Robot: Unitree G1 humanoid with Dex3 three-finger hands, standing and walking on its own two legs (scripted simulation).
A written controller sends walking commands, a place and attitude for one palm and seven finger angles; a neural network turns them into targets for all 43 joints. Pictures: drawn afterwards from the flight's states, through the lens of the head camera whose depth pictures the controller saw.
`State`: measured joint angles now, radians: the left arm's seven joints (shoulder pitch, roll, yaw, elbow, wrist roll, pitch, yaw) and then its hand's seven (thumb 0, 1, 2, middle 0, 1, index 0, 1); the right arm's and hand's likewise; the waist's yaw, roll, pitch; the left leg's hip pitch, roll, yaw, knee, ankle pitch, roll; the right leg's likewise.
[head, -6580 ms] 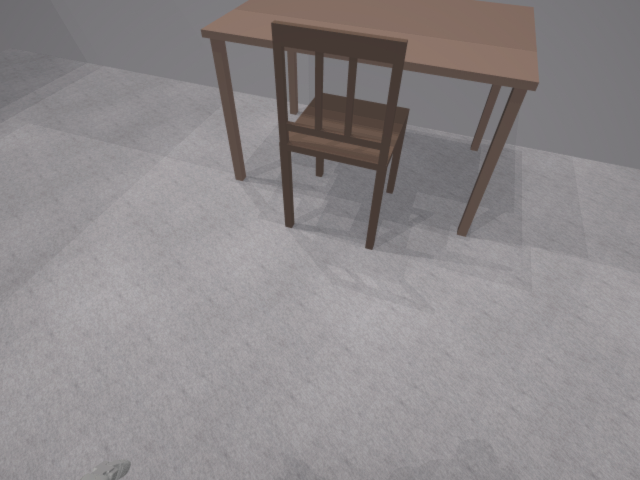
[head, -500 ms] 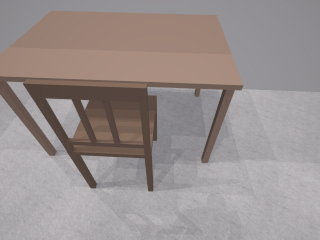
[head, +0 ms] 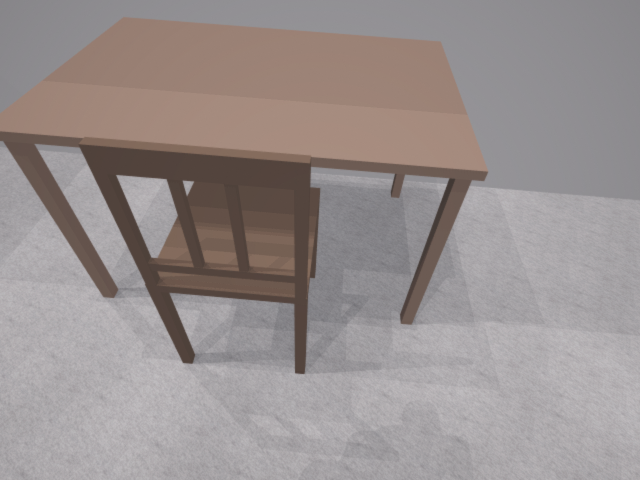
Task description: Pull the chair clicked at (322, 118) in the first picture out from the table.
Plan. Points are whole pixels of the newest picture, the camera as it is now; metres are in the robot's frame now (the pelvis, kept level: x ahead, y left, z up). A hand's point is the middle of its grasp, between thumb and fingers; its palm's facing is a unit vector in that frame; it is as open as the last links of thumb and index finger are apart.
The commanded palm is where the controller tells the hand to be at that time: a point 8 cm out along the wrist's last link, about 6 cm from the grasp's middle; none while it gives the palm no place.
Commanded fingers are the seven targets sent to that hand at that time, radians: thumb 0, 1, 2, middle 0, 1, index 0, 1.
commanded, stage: look again from close up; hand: left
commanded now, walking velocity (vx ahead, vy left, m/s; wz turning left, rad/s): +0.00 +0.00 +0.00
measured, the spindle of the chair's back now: (188, 225) +0.61 +0.31 -0.11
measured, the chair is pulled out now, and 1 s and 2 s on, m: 0.00 0.00 0.00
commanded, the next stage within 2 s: shuffle to correct the standing spot in 0.50 s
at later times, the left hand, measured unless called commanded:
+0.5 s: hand out of the picture -0.02 +0.17 -0.17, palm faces +0.02 -0.98 -0.18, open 7.4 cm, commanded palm none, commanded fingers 0.00 0.90 0.90 -0.20 -0.30 -0.20 -0.30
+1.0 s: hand out of the picture +0.03 +0.18 -0.18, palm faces +0.03 -0.99 -0.17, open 7.4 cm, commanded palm none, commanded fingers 0.00 0.90 0.90 -0.20 -0.30 -0.20 -0.30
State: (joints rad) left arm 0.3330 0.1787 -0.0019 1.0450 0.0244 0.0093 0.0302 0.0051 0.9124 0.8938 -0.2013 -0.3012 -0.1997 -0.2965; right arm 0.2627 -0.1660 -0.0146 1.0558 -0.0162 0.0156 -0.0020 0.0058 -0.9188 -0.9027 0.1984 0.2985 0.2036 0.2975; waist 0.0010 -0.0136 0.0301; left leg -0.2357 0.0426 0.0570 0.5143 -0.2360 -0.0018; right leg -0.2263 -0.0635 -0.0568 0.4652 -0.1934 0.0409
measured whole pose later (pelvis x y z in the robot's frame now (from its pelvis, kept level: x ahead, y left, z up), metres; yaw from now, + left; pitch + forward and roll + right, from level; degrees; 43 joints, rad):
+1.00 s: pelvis +0.08 +0.02 -0.01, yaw -2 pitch +0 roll +0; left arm 0.40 0.13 0.04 1.11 0.03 0.00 0.02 0.00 0.91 0.89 -0.20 -0.30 -0.20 -0.30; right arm 0.38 -0.14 -0.01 1.13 -0.02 -0.03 -0.01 0.01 -0.91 -0.90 0.20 0.30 0.20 0.30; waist 0.00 -0.01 0.00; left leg -0.17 0.02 0.09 0.55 -0.38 0.02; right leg -0.23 -0.09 -0.04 0.61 -0.36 0.01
